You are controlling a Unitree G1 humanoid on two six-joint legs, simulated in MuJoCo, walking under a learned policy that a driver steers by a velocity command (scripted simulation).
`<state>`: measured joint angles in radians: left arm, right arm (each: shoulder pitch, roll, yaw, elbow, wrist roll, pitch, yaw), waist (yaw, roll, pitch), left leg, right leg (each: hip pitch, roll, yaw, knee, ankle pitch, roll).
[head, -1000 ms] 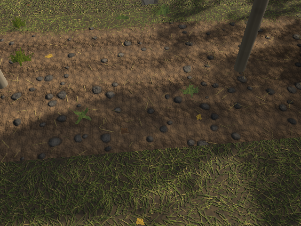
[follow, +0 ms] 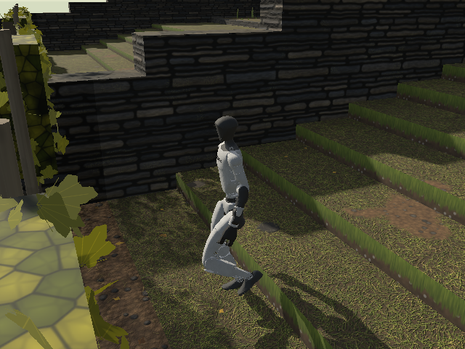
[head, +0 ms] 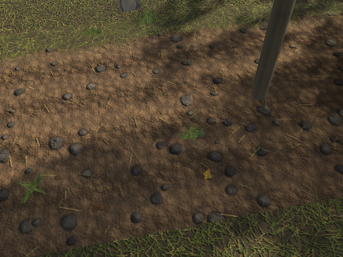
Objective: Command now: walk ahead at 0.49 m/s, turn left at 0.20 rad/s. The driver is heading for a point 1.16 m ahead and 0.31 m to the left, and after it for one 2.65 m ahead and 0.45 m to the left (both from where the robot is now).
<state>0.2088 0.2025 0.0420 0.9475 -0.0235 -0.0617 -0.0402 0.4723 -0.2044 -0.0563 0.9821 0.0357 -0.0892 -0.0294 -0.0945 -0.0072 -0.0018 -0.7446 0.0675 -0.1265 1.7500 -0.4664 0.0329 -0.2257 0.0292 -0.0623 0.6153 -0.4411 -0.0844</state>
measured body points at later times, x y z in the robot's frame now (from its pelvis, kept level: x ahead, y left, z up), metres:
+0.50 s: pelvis +0.22 -0.01 +0.02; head +0.25 +0.01 +0.47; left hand +0.35 +0.28 -0.09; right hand +0.40 -0.26 -0.09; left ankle +0.27 +0.07 -0.72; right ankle +0.34 -0.16 -0.68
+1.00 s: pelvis +0.31 -0.03 +0.03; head +0.33 -0.02 +0.48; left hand +0.23 +0.25 -0.09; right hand +0.58 -0.16 -0.08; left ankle +0.25 +0.10 -0.69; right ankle +0.35 -0.14 -0.72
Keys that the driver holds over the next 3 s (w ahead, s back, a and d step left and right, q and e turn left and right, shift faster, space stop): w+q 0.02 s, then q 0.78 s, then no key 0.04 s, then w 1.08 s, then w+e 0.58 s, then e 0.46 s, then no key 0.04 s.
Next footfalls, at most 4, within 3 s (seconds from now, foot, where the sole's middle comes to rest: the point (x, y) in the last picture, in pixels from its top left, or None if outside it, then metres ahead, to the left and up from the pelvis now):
0.18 left None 0.31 0.08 -0.75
0.62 right None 0.38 -0.12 -0.75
1.08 left None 0.28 0.11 -0.75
1.54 right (147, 200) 0.70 0.07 -0.75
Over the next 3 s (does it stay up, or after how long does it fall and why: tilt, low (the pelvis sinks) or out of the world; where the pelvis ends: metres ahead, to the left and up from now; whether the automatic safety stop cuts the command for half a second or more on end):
stays up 1.11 0.36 0.02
